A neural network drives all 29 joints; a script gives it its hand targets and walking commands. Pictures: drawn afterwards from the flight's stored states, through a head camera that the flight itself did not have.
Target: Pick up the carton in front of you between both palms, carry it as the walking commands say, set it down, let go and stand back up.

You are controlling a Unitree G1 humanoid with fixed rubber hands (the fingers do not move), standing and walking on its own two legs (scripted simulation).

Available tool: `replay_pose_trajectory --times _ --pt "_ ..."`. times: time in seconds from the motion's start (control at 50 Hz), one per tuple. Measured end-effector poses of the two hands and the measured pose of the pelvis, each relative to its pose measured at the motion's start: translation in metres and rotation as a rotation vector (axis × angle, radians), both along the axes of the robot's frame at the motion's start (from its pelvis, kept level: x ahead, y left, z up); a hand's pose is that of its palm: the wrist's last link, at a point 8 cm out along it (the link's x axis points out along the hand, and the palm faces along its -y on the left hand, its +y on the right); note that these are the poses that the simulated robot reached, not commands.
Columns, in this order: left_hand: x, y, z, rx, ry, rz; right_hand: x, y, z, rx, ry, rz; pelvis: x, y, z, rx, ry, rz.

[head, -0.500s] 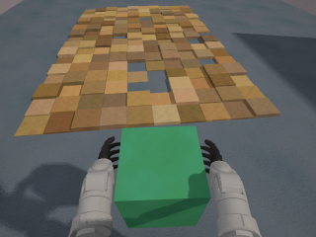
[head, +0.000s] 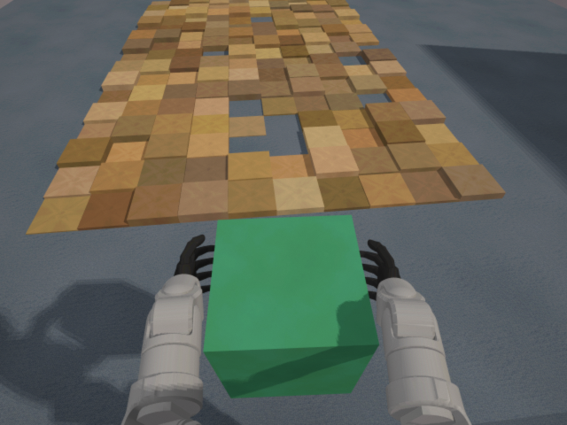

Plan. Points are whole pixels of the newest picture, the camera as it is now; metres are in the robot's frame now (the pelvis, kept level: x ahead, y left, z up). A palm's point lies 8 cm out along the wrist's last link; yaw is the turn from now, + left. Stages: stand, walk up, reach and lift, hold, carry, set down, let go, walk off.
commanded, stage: reach and lift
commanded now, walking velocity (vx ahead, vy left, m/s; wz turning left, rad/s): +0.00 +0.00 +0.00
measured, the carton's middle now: (288, 311) +0.30 +0.00 -0.05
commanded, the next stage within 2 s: hold in 0.44 s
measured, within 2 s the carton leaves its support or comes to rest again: neither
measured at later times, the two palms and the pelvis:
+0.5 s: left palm (183, 279) +0.30 +0.15 +0.05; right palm (388, 285) +0.29 -0.15 +0.04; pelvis +0.01 +0.00 +0.00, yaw +0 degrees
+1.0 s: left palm (180, 281) +0.29 +0.15 +0.06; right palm (391, 285) +0.29 -0.15 +0.05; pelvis +0.00 +0.00 +0.00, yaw +0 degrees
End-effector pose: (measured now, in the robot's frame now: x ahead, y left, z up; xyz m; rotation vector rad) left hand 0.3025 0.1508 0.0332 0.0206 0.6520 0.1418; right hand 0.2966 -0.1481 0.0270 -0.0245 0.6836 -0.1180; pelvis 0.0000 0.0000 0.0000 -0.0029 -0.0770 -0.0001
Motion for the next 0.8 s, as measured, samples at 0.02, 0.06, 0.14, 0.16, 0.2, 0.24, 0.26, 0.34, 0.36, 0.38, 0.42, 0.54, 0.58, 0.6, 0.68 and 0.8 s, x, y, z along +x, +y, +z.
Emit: replay_pose_trajectory --times 0.02,0.06,0.14,0.16,0.2,0.24,0.26,0.34,0.36,0.38,0.42,0.54,0.58,0.6,0.68,0.8 --pt "0.000 0.000 0.000 0.002 0.001 -0.001 0.000 0.000 0.000 -0.002 0.001 0.002 0.001 0.000 0.000 0.000 0.000 0.000" --pt "0.001 0.000 0.001 0.005 0.002 -0.003 0.001 0.000 0.001 -0.005 0.002 0.004 0.003 0.000 0.001 0.000 -0.001 0.001" --pt "0.002 0.000 0.003 0.009 0.005 -0.007 0.002 0.000 0.003 -0.011 0.004 0.009 0.007 0.000 0.002 -0.001 -0.004 0.002" --pt "0.002 0.001 0.003 0.010 0.005 -0.008 0.002 0.001 0.003 -0.012 0.005 0.009 0.008 0.000 0.002 -0.001 -0.005 0.002" --pt "0.002 0.001 0.004 0.012 0.006 -0.010 0.002 0.001 0.004 -0.014 0.006 0.010 0.010 0.000 0.003 -0.001 -0.007 0.002" --pt "0.002 0.001 0.005 0.013 0.006 -0.011 0.001 0.001 0.005 -0.015 0.006 0.011 0.011 0.000 0.003 -0.001 -0.009 0.002" --pt "0.002 0.001 0.005 0.013 0.006 -0.012 0.001 0.001 0.005 -0.016 0.006 0.011 0.011 0.001 0.003 -0.001 -0.010 0.002" --pt "0.001 0.002 0.007 0.014 0.006 -0.015 0.000 0.002 0.007 -0.016 0.006 0.009 0.012 0.002 0.003 -0.002 -0.016 0.001" --pt "0.001 0.002 0.007 0.013 0.006 -0.015 0.000 0.002 0.007 -0.016 0.006 0.008 0.011 0.002 0.003 -0.002 -0.017 0.001" --pt "0.001 0.002 0.008 0.013 0.005 -0.015 0.000 0.002 0.008 -0.016 0.005 0.008 0.011 0.002 0.003 -0.002 -0.019 0.001" --pt "0.001 0.002 0.009 0.012 0.004 -0.016 -0.001 0.002 0.009 -0.015 0.004 0.006 0.011 0.003 0.003 -0.002 -0.022 0.000" --pt "-0.003 0.003 0.018 0.010 -0.019 -0.015 -0.005 0.003 0.017 -0.015 -0.019 0.005 0.010 0.004 0.004 -0.001 -0.032 -0.002" --pt "-0.005 0.004 0.022 0.010 -0.028 -0.015 -0.007 0.004 0.022 -0.016 -0.028 0.006 0.009 0.004 0.004 -0.001 -0.038 -0.002" --pt "-0.006 0.004 0.024 0.010 -0.030 -0.014 -0.008 0.004 0.024 -0.016 -0.030 0.006 0.009 0.004 0.005 -0.001 -0.043 -0.003" --pt "-0.010 0.004 0.025 0.008 -0.015 -0.009 -0.011 0.004 0.025 -0.013 -0.015 0.008 0.005 0.004 0.004 0.000 -0.058 -0.003" --pt "-0.014 0.004 0.022 0.004 -0.003 -0.003 -0.014 0.004 0.023 -0.008 -0.003 0.007 -0.001 0.003 0.003 0.000 -0.065 -0.002"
